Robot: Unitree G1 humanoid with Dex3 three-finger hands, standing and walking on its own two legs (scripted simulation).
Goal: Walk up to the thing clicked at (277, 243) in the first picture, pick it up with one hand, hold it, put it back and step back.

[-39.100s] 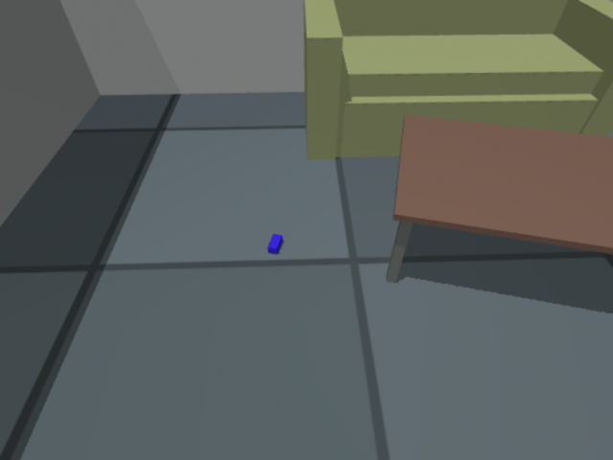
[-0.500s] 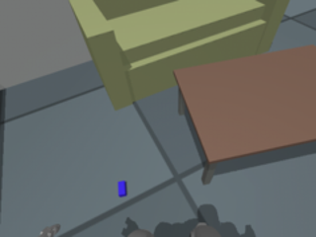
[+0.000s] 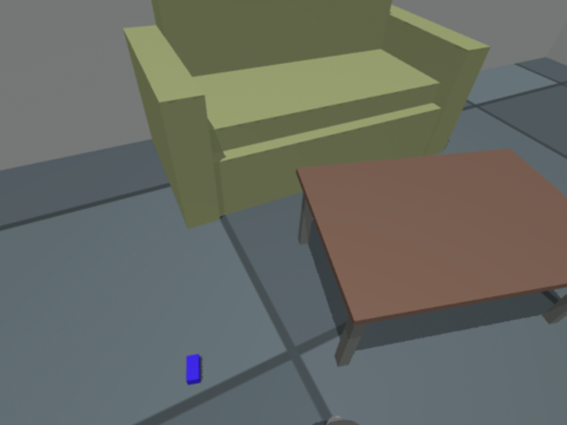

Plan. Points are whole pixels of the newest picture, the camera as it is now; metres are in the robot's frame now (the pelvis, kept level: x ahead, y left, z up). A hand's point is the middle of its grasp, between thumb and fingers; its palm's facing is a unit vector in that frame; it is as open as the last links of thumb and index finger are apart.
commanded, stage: walk up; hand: left
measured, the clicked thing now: (193, 369) +0.52 +0.27 -0.76
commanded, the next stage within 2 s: none
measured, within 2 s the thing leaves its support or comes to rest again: neither
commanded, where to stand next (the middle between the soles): +0.08 +0.01 m, yaw -2 degrees
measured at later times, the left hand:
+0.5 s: hand out of the picture +0.16 +0.26 -0.16, palm faces -0.04 -0.91 -0.40, open 7.4 cm
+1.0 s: hand out of the picture +0.18 +0.26 -0.16, palm faces -0.09 -0.92 -0.37, open 7.4 cm
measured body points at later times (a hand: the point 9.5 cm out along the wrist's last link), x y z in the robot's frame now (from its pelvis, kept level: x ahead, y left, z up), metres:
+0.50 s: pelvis +0.09 -0.01 -0.03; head +0.12 -0.01 +0.42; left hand +0.16 +0.31 -0.13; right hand +0.18 -0.32 -0.14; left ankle +0.20 +0.11 -0.74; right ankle +0.09 -0.15 -0.74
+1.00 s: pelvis +0.11 +0.00 -0.01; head +0.12 -0.01 +0.44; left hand +0.19 +0.31 -0.13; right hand +0.19 -0.31 -0.13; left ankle +0.20 +0.11 -0.74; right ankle +0.09 -0.14 -0.74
